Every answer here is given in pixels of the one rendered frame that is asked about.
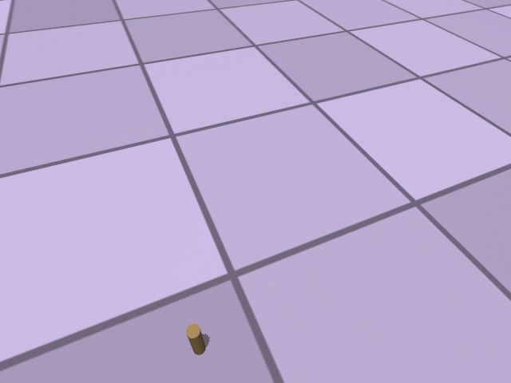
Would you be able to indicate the can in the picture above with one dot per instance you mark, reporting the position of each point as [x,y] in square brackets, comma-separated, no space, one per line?
[196,339]

